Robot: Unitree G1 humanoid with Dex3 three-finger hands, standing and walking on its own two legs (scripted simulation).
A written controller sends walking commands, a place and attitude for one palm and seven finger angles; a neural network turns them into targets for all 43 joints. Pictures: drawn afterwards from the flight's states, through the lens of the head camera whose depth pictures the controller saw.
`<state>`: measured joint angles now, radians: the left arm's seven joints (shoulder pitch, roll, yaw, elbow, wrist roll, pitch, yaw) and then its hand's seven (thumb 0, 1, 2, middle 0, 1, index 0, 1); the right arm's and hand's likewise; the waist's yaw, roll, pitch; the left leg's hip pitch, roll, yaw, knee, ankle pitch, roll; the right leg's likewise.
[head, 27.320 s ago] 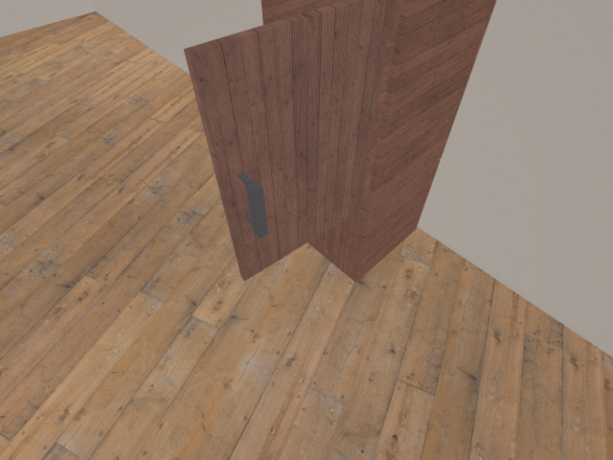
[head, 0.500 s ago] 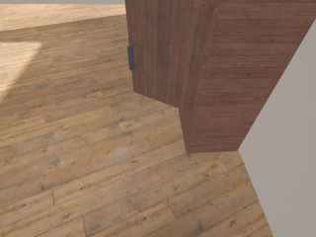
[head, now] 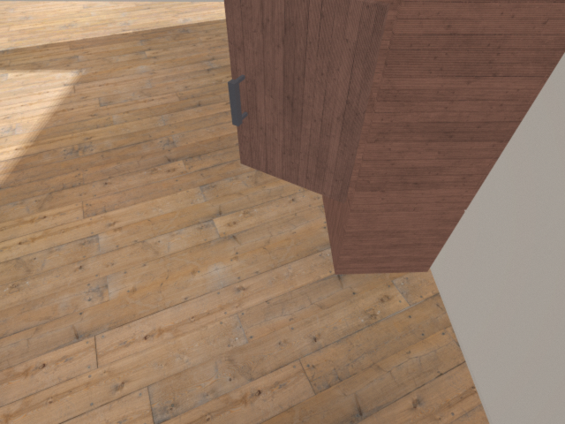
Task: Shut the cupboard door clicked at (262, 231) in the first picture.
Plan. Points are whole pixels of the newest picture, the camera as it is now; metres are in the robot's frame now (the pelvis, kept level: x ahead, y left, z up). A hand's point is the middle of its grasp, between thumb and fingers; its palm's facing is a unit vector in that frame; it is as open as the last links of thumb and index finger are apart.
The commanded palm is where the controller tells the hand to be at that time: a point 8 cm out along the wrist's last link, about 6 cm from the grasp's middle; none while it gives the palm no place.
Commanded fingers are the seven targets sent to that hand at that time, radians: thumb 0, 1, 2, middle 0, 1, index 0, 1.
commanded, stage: look to check the result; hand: left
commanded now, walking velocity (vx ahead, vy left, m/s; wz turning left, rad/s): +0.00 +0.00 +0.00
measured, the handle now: (239, 100) +0.98 +0.18 -0.07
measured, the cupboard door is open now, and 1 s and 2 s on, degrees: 59 59 59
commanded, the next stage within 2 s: walk to a spot facing it in 0.10 s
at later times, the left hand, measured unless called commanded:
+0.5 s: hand out of the picture +0.04 +0.21 -0.18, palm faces +0.12 -0.96 -0.26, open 7.4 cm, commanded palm none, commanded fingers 0.00 0.90 0.90 -0.20 -0.30 -0.20 -0.30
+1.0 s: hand out of the picture -0.01 +0.20 -0.16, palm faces +0.40 -0.86 -0.32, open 7.4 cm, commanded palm none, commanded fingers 0.00 0.90 0.90 -0.20 -0.30 -0.20 -0.30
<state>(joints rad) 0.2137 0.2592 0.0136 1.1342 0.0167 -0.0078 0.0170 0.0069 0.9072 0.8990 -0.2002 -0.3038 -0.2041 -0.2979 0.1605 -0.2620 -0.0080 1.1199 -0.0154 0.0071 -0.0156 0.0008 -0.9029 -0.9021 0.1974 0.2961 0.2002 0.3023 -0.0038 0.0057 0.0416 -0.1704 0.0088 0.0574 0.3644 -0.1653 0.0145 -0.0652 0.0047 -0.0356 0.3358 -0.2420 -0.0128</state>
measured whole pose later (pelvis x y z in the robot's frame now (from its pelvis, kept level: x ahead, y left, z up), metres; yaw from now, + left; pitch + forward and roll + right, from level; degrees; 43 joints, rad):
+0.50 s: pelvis +0.00 +0.00 -0.01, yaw +6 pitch -2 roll -1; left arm 0.19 0.22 0.04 1.02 0.02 0.02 0.03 0.01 0.91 0.90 -0.20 -0.30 -0.21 -0.30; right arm 0.21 -0.22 -0.03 1.06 -0.02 0.06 -0.01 0.00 -0.90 -0.90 0.20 0.30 0.20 0.30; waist -0.02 0.01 0.08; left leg -0.32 -0.01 0.01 0.67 -0.32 0.00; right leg -0.12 -0.02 -0.14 0.52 -0.37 -0.02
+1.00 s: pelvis -0.01 -0.04 -0.02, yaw +25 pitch +1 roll +1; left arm 0.19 0.22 0.07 0.86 0.03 0.02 0.03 0.01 0.91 0.90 -0.20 -0.30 -0.20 -0.30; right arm 0.22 -0.24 -0.09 0.93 -0.03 0.09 0.01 0.00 -0.90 -0.90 0.20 0.30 0.20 0.30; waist -0.03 0.03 0.07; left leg -0.50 -0.08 -0.13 0.79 -0.38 -0.02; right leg -0.30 -0.03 -0.03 0.59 -0.29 -0.01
